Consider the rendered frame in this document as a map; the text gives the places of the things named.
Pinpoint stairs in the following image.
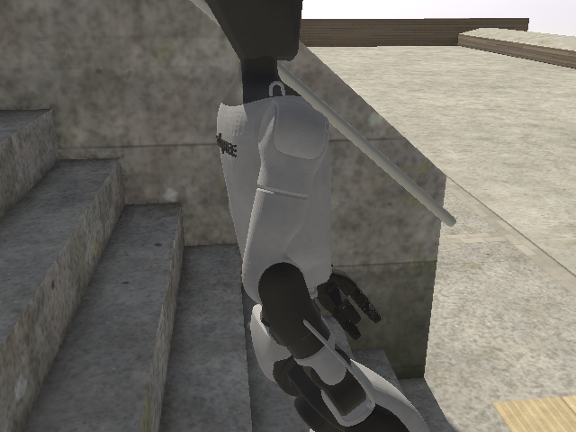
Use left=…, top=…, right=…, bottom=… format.
left=0, top=109, right=453, bottom=432

